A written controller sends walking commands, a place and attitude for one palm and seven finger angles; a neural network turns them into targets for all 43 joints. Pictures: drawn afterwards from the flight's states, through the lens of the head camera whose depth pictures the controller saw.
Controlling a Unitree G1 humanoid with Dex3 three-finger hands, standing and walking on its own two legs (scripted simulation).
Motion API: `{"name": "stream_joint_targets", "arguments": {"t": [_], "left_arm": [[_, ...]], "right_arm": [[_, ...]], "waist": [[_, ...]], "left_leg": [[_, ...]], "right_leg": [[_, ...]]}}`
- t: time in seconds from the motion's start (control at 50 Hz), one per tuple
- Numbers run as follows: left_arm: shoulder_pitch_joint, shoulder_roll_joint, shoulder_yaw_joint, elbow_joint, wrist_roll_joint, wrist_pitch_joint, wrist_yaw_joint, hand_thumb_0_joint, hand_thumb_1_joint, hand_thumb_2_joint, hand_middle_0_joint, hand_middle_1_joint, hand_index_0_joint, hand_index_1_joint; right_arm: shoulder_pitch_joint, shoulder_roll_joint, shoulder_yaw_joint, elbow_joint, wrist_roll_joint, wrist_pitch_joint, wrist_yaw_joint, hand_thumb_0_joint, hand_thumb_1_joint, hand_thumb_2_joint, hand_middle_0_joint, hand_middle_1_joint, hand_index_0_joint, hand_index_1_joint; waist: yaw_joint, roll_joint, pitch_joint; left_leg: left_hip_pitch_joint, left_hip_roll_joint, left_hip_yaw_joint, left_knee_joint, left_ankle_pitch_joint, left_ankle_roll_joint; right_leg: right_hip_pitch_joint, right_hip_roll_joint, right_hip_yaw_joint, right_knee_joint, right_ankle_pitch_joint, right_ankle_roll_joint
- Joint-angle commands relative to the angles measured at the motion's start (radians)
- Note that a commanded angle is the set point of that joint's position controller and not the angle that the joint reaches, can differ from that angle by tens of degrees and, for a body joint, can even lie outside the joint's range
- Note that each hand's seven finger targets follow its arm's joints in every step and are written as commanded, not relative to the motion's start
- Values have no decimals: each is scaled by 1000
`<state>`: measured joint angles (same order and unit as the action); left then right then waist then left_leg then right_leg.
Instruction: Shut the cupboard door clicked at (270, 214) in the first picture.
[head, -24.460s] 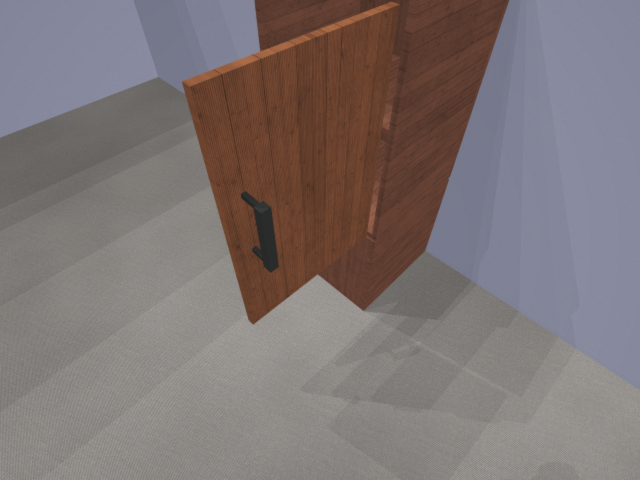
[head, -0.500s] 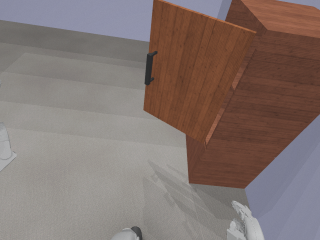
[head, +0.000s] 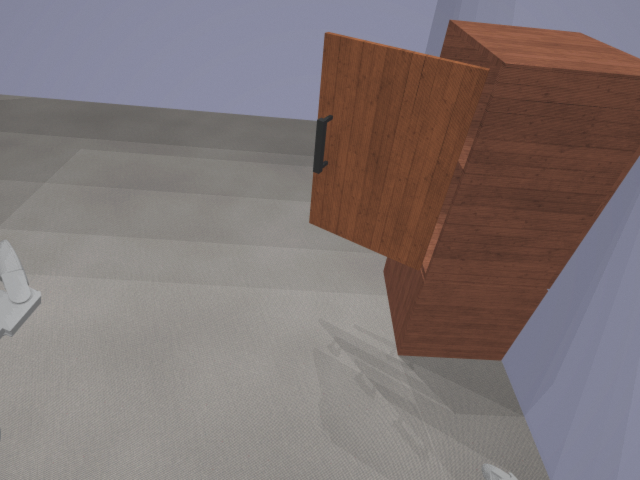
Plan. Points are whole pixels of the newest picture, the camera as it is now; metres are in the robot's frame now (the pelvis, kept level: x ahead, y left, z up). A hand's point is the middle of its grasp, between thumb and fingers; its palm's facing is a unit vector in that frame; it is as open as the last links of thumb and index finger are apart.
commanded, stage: stop stepping back and stand still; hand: left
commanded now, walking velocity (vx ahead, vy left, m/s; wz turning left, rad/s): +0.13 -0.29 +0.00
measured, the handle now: (323, 144) +1.00 +0.04 -0.01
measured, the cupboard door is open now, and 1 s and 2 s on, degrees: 59 59 59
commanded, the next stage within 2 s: let the arm hang, fingers relaxed in 0.36 s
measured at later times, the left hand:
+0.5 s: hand (19, 356) +0.18 +0.29 +0.16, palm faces +0.46 -0.78 -0.42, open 7.4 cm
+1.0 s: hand out of the picture +0.00 +0.21 -0.15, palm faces +0.07 -0.97 -0.23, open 7.2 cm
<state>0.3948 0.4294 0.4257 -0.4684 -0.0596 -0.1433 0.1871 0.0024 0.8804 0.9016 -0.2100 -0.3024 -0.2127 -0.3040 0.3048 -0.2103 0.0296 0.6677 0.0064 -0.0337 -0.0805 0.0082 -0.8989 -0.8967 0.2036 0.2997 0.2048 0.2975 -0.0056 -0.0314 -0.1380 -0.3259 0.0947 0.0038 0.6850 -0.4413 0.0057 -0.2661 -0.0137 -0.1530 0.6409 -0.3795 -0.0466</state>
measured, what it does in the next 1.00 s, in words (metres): steps on the spot: left foot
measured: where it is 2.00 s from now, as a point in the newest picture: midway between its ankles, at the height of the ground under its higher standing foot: outside the picture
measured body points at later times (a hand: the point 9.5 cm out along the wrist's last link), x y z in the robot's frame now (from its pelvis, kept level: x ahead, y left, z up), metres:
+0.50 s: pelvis -0.03 +0.03 +0.00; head -0.04 +0.02 +0.45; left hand +0.15 +0.33 +0.18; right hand +0.11 -0.23 -0.09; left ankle +0.01 +0.15 -0.73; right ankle -0.05 -0.06 -0.72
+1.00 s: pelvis -0.01 +0.01 +0.02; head +0.00 +0.02 +0.47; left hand -0.01 +0.26 -0.13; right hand +0.01 -0.22 -0.14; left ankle -0.01 +0.14 -0.72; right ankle +0.00 -0.08 -0.72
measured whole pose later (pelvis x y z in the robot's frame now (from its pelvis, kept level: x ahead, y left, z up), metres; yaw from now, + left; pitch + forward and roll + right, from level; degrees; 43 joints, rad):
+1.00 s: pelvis -0.01 +0.01 +0.02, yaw +3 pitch -1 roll +0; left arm 0.27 0.20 0.02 1.06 0.01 0.02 0.03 -0.03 0.94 0.90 -0.20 -0.30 -0.20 -0.30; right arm 0.27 -0.17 0.00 1.06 -0.01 0.02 -0.03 0.00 -0.92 -0.90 0.20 0.30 0.20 0.30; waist -0.01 0.00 0.04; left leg -0.20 0.03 0.03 0.44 -0.22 -0.01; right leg -0.18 0.03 -0.03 0.41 -0.22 -0.03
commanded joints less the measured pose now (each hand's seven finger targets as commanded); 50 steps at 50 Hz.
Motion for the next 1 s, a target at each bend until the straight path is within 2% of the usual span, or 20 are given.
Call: {"name": "stream_joint_targets", "arguments": {"t": [0.0,0.04,0.16,0.18,0.22,0.28,0.42,0.44,0.46,0.48,0.52,0.56,0.6,0.62,0.64,0.66,0.7,0.76,0.82,0.98], "left_arm": [[-15,199,80,-236,-5,-64,-1,0,900,900,-200,-300,-200,-300],[-35,208,105,-324,10,-82,-22,0,900,900,-200,-300,-200,-300],[100,188,120,-292,26,-59,0,0,900,900,-200,-300,-200,-300],[104,198,133,-261,30,-53,5,0,900,900,-200,-300,-200,-300],[88,242,184,-197,19,-55,22,0,900,900,-200,-300,-200,-300],[96,177,133,-144,17,-70,22,0,900,900,-200,-300,-200,-300],[-23,173,74,-234,24,-96,24,0,900,900,-200,-300,-200,-300],[30,-150,-331,541,107,79,-138,0,900,900,-200,-300,-200,-300],[75,-169,-328,539,74,160,-172,0,900,900,-200,-300,-200,-300],[31,-180,-344,541,89,173,-173,0,900,900,-200,-300,-200,-300],[-109,-149,-358,608,80,168,-185,0,900,900,-200,-300,-200,-300],[-113,-143,-371,758,70,167,-192,0,900,900,-200,-300,-200,-300],[-26,-85,-364,935,75,164,-186,0,900,900,-200,-300,-200,-300],[-42,-8,-365,992,80,152,-181,0,900,900,-200,-300,-200,-300],[-110,20,-369,1035,81,150,-185,0,900,900,-200,-300,-200,-300],[-154,9,-375,1080,83,146,-182,0,900,900,-200,-300,-200,-300],[-187,-53,-383,1187,78,133,-173,0,900,900,-200,-300,-200,-300],[-146,-149,-372,1275,79,116,-159,0,900,900,-200,-300,-200,-300],[-110,-153,-382,1358,70,129,-156,0,900,900,-200,-300,-200,-300],[-87,-161,-401,1518,67,135,-159,0,900,900,-200,-300,-200,-300]], "right_arm": [[-161,-146,-49,-199,7,-68,-23,0,-900,-900,200,300,200,300],[-190,-118,-48,-191,-14,-83,-11,0,-900,-900,200,300,200,300],[-163,-116,-67,-191,-13,-69,10,0,-900,-900,200,300,200,300],[-156,-111,-71,-186,-11,-58,9,0,-900,-900,200,300,200,300],[-137,-98,-76,-181,-8,-52,9,0,-900,-900,200,300,200,300],[-129,-104,-85,-162,-5,-52,7,0,-900,-900,200,300,200,300],[-172,-106,-70,-162,-10,-77,-25,0,-900,-900,200,300,200,300],[-62,-203,-77,-1,-27,-105,106,0,-900,-900,200,300,200,300],[-15,-223,-74,-41,-13,-25,97,0,-900,-900,200,300,200,300],[-36,-245,-83,-62,-36,-2,87,0,-900,-900,200,300,200,300],[-53,-235,-71,-94,-59,-11,70,0,-900,-900,200,300,200,300],[-122,-217,-60,-80,-55,3,59,0,-900,-900,200,300,200,300],[-181,-183,-49,-50,-34,31,61,0,-900,-900,200,300,200,300],[-171,-137,-41,-41,-21,44,70,0,-900,-900,200,300,200,300],[-121,-120,-48,-7,-29,54,77,0,-900,-900,200,300,200,300],[-123,-107,-51,36,-36,65,77,0,-900,-900,200,300,200,300],[-103,-85,-51,108,-36,64,70,0,-900,-900,200,300,200,300],[-23,-54,-52,200,-35,38,63,0,-900,-900,200,300,200,300],[-54,-65,-54,260,-26,28,51,0,-900,-900,200,300,200,300],[9,-45,-46,381,-21,37,43,0,-900,-900,200,300,200,300]], "waist": [[-31,208,166],[-37,293,191],[-3,291,82],[1,183,80],[-2,-129,98],[-11,-75,140],[-14,43,160],[-93,240,188],[-52,322,109],[-42,221,96],[-53,121,72],[-6,52,35],[60,-52,14],[38,-192,36],[-6,-125,92],[-15,-79,144],[-28,-72,188],[-31,39,38],[5,173,31],[-1,39,175]], "left_leg": [[41,209,-340,-451,-177,107],[-91,260,-447,-581,-382,149],[-221,104,-52,-354,-281,37],[-278,57,-6,-171,-241,23],[-415,-61,57,304,-23,-13],[-361,-8,-4,401,14,-23],[119,-38,114,-149,163,3],[152,134,-78,-109,623,39],[130,247,-252,-203,812,134],[100,301,-277,-216,753,176],[55,290,-382,-256,665,216],[28,214,-242,-227,610,178],[-138,57,-75,-119,256,61],[-154,-58,13,-34,44,-5],[-78,-89,36,7,-60,-18],[-19,-89,28,61,-28,-14],[-7,-73,10,61,85,-10],[138,-28,-36,-188,386,2],[151,23,-57,-242,482,16],[143,12,-33,-351,293,11]], "right_leg": [[-172,32,76,54,-99,46],[-164,34,119,278,-78,48],[230,82,14,-101,-100,-1],[263,22,119,-184,-145,-47],[228,-309,645,-422,-186,-213],[75,-303,540,-407,-192,-218],[-118,-167,209,-276,-138,-83],[-299,-154,1,117,192,36],[-294,-27,67,304,-146,75],[-328,-19,80,421,-281,79],[-312,-30,191,486,-239,75],[-157,-33,159,239,-149,81],[142,-29,173,-97,109,72],[81,-167,372,-257,69,19],[-74,-275,487,-386,-109,-59],[-181,-258,511,-443,-224,-85],[-140,-200,457,-398,33,-93],[36,-121,289,-228,414,-34],[106,-69,224,-235,374,12],[86,-68,236,-350,229,10]]}}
